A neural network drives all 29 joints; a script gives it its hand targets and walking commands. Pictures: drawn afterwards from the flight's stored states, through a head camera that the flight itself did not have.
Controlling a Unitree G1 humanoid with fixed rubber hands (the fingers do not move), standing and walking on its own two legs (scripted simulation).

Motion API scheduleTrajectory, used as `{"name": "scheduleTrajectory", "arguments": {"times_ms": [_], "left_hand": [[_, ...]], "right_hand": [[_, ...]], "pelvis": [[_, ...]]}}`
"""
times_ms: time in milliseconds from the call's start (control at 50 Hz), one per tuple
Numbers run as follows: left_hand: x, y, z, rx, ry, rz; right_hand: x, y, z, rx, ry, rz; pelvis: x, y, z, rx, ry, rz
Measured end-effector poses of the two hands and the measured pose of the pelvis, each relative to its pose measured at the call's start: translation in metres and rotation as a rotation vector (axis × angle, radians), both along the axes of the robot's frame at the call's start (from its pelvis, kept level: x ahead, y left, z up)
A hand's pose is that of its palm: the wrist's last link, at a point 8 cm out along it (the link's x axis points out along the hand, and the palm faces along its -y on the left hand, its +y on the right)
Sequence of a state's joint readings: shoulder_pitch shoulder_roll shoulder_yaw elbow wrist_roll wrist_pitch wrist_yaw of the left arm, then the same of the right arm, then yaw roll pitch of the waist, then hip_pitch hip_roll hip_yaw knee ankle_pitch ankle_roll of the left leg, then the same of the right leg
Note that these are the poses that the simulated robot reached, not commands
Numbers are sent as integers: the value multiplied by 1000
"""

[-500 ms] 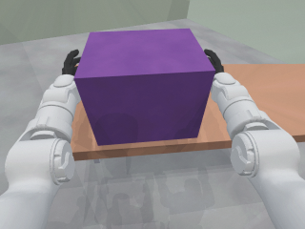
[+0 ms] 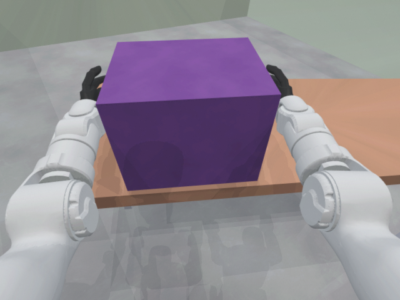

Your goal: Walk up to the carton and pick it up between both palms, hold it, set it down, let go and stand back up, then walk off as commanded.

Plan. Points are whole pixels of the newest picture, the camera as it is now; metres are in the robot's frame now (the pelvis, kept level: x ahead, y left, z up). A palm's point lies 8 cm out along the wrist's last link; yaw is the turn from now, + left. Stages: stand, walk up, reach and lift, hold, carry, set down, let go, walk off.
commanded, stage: set down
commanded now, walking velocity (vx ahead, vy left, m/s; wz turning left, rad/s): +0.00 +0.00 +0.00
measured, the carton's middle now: (188, 112) +0.47 +0.06 +0.16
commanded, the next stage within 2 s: none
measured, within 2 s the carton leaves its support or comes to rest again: rests again in 1.32 s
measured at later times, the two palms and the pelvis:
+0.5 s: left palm (97, 111) +0.43 +0.24 +0.17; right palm (279, 111) +0.46 -0.13 +0.19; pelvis +0.00 +0.00 +0.00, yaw +0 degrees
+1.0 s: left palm (100, 118) +0.44 +0.24 +0.15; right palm (275, 121) +0.46 -0.13 +0.16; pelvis +0.00 +0.00 +0.00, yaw +0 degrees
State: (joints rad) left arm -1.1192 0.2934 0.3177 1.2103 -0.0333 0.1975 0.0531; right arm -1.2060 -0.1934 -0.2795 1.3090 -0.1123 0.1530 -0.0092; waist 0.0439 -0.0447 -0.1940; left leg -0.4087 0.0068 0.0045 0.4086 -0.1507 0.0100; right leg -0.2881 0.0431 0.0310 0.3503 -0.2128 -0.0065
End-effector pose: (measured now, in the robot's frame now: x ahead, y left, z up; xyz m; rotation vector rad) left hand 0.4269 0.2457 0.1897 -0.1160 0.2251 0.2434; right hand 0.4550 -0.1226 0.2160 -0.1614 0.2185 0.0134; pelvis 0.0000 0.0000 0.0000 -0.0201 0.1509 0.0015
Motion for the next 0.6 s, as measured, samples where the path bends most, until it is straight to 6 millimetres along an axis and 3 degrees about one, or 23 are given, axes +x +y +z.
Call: {"name": "scheduleTrajectory", "arguments": {"times_ms": [600], "left_hand": [[7,-3,-22,-8,12,-4]], "right_hand": [[4,-4,-32,-28,23,13]], "pelvis": [[1,0,0,0,2,0]]}}
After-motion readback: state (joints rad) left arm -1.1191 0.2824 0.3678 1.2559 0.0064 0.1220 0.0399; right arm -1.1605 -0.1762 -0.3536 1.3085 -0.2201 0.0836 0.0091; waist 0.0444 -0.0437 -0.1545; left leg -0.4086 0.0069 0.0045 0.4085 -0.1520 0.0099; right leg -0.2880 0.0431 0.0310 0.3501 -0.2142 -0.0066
